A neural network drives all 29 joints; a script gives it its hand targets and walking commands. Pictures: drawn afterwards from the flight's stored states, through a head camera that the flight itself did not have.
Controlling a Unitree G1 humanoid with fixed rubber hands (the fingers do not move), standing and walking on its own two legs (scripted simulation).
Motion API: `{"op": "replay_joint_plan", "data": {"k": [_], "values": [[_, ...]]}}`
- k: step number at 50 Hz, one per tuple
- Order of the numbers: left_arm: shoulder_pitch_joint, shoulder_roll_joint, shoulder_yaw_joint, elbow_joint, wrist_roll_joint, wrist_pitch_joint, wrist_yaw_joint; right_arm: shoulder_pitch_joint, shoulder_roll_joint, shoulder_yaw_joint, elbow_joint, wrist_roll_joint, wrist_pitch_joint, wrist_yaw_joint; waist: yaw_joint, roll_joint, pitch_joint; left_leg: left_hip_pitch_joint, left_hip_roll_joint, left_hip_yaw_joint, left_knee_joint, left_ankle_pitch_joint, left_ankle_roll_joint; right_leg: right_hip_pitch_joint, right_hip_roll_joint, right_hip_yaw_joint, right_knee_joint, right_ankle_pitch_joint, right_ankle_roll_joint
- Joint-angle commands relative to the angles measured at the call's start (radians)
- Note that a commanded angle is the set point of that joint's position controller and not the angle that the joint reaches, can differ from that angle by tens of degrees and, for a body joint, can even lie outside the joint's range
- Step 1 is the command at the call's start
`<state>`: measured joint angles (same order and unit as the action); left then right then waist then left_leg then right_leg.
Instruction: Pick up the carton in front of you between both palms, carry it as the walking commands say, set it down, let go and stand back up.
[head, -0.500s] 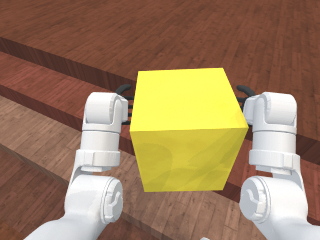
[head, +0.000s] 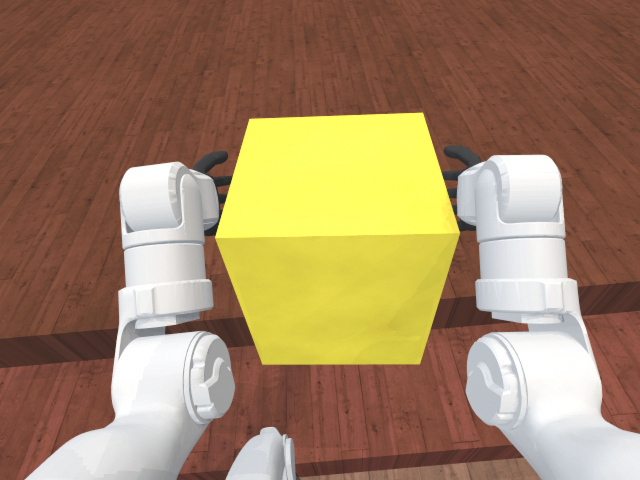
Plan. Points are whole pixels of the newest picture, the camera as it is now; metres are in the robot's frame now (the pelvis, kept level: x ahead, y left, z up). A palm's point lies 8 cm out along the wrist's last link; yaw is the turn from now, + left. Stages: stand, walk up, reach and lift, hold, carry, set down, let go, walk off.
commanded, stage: carry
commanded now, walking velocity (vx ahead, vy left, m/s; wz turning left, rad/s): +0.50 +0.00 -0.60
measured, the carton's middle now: (337, 246) +0.39 -0.02 +0.10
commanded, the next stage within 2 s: none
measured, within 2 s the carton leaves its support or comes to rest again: neither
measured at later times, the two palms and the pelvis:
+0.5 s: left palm out of the picture +0.72 -0.06 +0.31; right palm out of the picture +0.61 -0.34 +0.32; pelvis +0.30 -0.09 +0.13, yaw -20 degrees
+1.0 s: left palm out of the picture +1.01 -0.21 +0.51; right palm out of the picture +0.85 -0.46 +0.50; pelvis +0.61 -0.14 +0.31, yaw -29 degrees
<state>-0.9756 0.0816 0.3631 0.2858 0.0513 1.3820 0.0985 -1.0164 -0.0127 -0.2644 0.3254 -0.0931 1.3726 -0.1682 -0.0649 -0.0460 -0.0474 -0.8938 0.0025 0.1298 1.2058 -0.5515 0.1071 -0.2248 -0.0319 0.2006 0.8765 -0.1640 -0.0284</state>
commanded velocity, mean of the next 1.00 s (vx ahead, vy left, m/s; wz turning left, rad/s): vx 0.50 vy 0.00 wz -0.34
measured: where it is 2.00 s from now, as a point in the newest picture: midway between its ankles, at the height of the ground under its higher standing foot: (402, 166)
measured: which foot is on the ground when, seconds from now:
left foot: down 0.00-0.50, up 0.52-0.94, down 0.96-1.00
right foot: up 0.00-0.46, down 0.48-0.98, up 1.00-1.00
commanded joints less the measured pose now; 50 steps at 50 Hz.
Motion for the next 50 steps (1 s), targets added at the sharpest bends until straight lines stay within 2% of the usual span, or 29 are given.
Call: {"op": "replay_joint_plan", "data": {"k": [1,4,5,7,10,12,16,18,19,20,21,22,23,24,25,26,27,29,31,35,38,40,41,43,45,47,48,49,50], "values": [[-0.765,-1.139,-0.459,-0.095,-0.324,-0.014,-0.211,-0.756,1.149,0.471,-0.193,0.506,-0.049,0.226,-0.065,0.326,-0.838,1.086,0.332,-0.915,-0.699,0.71,0.259,-0.47,0.168,0.039,1.107,-0.034,0.019],[-0.737,-1.093,-0.469,-0.169,-0.291,-0.035,-0.184,-0.892,1.257,0.575,-0.372,0.614,-0.083,0.265,0.01,0.107,-0.56,0.881,0.31,-0.684,-0.648,0.112,0.123,-0.652,0.018,0.023,1.046,0.023,-0.075],[-0.722,-1.081,-0.486,-0.187,-0.295,-0.044,-0.176,-0.893,1.266,0.597,-0.391,0.628,-0.09,0.271,0.018,0.12,-0.538,0.881,0.326,-0.626,-0.676,0.082,0.108,-0.663,-0.011,0.009,1.029,0.013,-0.084],[-0.686,-1.074,-0.523,-0.222,-0.298,-0.06,-0.165,-0.863,1.264,0.632,-0.407,0.635,-0.098,0.278,0.008,0.058,-0.474,0.922,0.375,-0.548,-0.721,0.195,0.097,-0.757,-0.041,-0.006,0.97,-0.073,-0.096],[-0.581,-1.057,-0.575,-0.217,-0.289,-0.062,-0.161,-0.803,1.198,0.648,-0.409,0.609,-0.092,0.273,-0.015,0.047,-0.413,0.969,0.383,-0.335,-0.795,0.445,0.097,-0.801,-0.038,-0.214,0.744,-0.153,-0.098],[-0.569,-1.056,-0.607,-0.222,-0.305,-0.05,-0.161,-0.75,1.141,0.638,-0.408,0.582,-0.081,0.267,-0.051,0.178,-0.404,1.145,0.435,-0.341,-0.847,0.55,0.143,-1.018,-0.053,-0.207,0.953,-0.251,-0.121],[-0.593,-1.019,-0.635,-0.196,-0.328,-0.018,-0.141,-0.667,1.029,0.578,-0.36,0.534,-0.047,0.265,-0.124,0.111,-0.261,1.57,0.469,-0.3,-0.857,0.638,0.103,-1.551,-0.019,-0.103,1.317,-0.537,-0.129],[-0.604,-0.993,-0.634,-0.162,-0.34,-0.005,-0.137,-0.663,0.973,0.537,-0.343,0.521,-0.031,0.268,-0.075,0.114,-0.177,1.385,0.373,-0.119,-0.935,0.612,0.001,-1.369,-0.061,-0.201,0.986,-0.53,-0.107],[-0.616,-0.986,-0.628,-0.152,-0.34,0.002,-0.132,-0.665,0.953,0.518,-0.338,0.516,-0.019,0.272,-0.051,0.17,-0.169,1.292,0.343,-0.029,-0.988,0.611,-0.024,-1.257,-0.061,-0.271,0.886,-0.504,-0.099],[-0.634,-1.001,-0.613,-0.133,-0.344,0.005,-0.127,-0.674,0.953,0.504,-0.329,0.513,-0.006,0.277,-0.024,0.181,-0.176,1.052,0.279,0.081,-1.092,0.62,-0.011,-0.938,-0.068,-0.364,0.518,-0.458,-0.093],[-0.654,-1.002,-0.609,-0.123,-0.341,0.009,-0.119,-0.689,0.955,0.49,-0.32,0.511,0.005,0.281,-0.008,0.181,-0.188,0.835,0.226,0.158,-1.127,0.945,0.013,-0.582,0.021,-0.514,0.314,-0.311,-0.097],[-0.652,-1.034,-0.608,-0.108,-0.348,0.011,-0.113,-0.681,0.952,0.459,-0.304,0.493,0.012,0.283,0.046,0.377,-0.307,0.833,0.259,0.187,-0.959,1.766,0.028,-0.366,0.136,-0.604,0.374,-0.223,-0.131],[-0.67,-1.071,-0.623,-0.109,-0.37,0.007,-0.11,-0.708,0.946,0.447,-0.306,0.483,0.017,0.289,0.151,0.52,-0.462,0.901,0.269,0.208,-0.681,2.154,0.001,-0.219,0.179,-0.582,0.315,-0.138,-0.15],[-0.681,-1.109,-0.641,-0.131,-0.394,-0.001,-0.108,-0.718,0.941,0.439,-0.29,0.478,0.015,0.298,0.289,0.539,-0.617,0.907,0.259,0.216,-0.346,2.205,-0.041,0.019,0.206,-0.538,0.083,-0.013,-0.131],[-0.718,-1.144,-0.663,-0.16,-0.423,-0.016,-0.108,-0.695,0.949,0.435,-0.275,0.458,0.005,0.303,0.317,0.419,-0.664,0.731,0.197,0.124,0.002,1.556,-0.094,0.227,0.213,-0.301,-0.213,0.052,-0.143],[-0.724,-1.173,-0.706,-0.19,-0.46,-0.042,-0.115,-0.631,0.975,0.433,-0.262,0.415,-0.008,0.301,0.236,-0.069,-0.733,0.275,-0.07,0.015,0.602,0.291,-0.197,0.517,-0.137,0.419,-0.407,0.561,-0.378],[-0.767,-1.243,-0.745,-0.214,-0.503,-0.046,-0.126,-0.588,0.914,0.401,-0.198,0.36,-0.016,0.295,0.198,-0.048,-0.9,0.271,-0.068,-0.236,0.947,0.24,-0.164,0.576,-0.24,0.55,-0.267,1.051,-0.451],[-0.896,-1.27,-0.76,-0.36,-0.556,-0.075,-0.145,-0.625,0.962,0.412,-0.279,0.353,-0.028,0.291,0.206,0.006,-0.772,0.095,-0.034,-0.256,0.856,0.204,-0.074,0.468,-0.134,0.464,-0.291,0.436,-0.375],[-0.922,-1.311,-0.774,-0.431,-0.591,-0.087,-0.158,-0.715,0.949,0.43,-0.385,0.357,-0.032,0.279,0.173,-0.044,-0.641,0.047,-0.001,-0.302,0.729,0.194,-0.031,0.364,-0.13,0.425,-0.344,0.15,-0.33],[-0.822,-1.324,-0.772,-0.392,-0.586,-0.079,-0.174,-0.628,0.936,0.448,-0.379,0.331,-0.043,0.249,0.186,0.073,-0.596,-0.142,0.008,-0.236,0.614,0.021,-0.028,0.402,-0.202,0.32,-0.369,0.38,-0.345],[-0.755,-1.278,-0.76,-0.317,-0.559,-0.069,-0.186,-0.575,0.909,0.473,-0.321,0.3,-0.043,0.241,0.223,-0.027,-0.581,-0.52,0.045,-0.253,0.95,-0.147,0.018,0.577,-0.247,0.372,-0.401,0.334,-0.379],[-0.75,-1.233,-0.742,-0.283,-0.551,-0.061,-0.202,-0.568,0.884,0.483,-0.288,0.284,-0.044,0.228,0.211,0.011,-0.501,-0.561,0.069,-0.239,0.859,-0.162,0.019,0.524,-0.187,0.315,-0.451,0.26,-0.324],[-0.762,-1.211,-0.733,-0.272,-0.548,-0.054,-0.213,-0.564,0.881,0.48,-0.272,0.282,-0.042,0.222,0.18,0.061,-0.457,-0.426,0.076,-0.13,0.632,-0.075,-0.008,0.392,-0.138,0.186,-0.522,0.206,-0.281],[-0.739,-1.178,-0.695,-0.231,-0.529,-0.041,-0.228,-0.588,0.885,0.499,-0.239,0.301,-0.028,0.212,0.147,-0.058,-0.399,-0.08,0.071,0.021,0.347,0.129,-0.007,0.098,-0.094,-0.016,-0.664,0.352,-0.237],[-0.708,-1.147,-0.639,-0.168,-0.482,-0.023,-0.232,-0.606,0.936,0.526,-0.19,0.35,-0.009,0.21,0.096,-0.191,-0.393,0.215,0.038,0.058,0.058,0.214,0.004,-0.03,-0.071,-0.171,-0.694,0.572,-0.198],[-0.631,-1.126,-0.586,-0.075,-0.43,-0.013,-0.23,-0.61,0.977,0.531,-0.138,0.394,-0.002,0.217,-0.023,-0.285,-0.525,0.405,-0.084,0.131,-0.065,0.117,0.007,0.122,-0.123,-0.26,-0.441,1.246,-0.158],[-0.627,-1.113,-0.565,-0.051,-0.411,-0.014,-0.227,-0.626,1.013,0.533,-0.121,0.42,-0.007,0.228,-0.094,-0.244,-0.603,0.565,-0.135,0.1,-0.227,0.121,0.018,0.138,-0.11,-0.308,-0.195,1.307,-0.115],[-0.604,-1.092,-0.539,-0.033,-0.389,-0.019,-0.222,-0.615,1.033,0.531,-0.111,0.447,-0.018,0.241,-0.115,-0.092,-0.624,0.719,-0.065,-0.258,-0.438,0.011,0.087,-0.074,-0.061,-0.286,0.076,1.034,-0.06],[-0.593,-1.075,-0.51,-0.041,-0.354,-0.025,-0.218,-0.65,1.047,0.525,-0.119,0.474,-0.037,0.254,-0.087,0.333,-0.653,0.845,0.141,-0.873,-0.716,0.009,0.248,-0.33,0.064,-0.258,0.399,0.338,-0.015]]}}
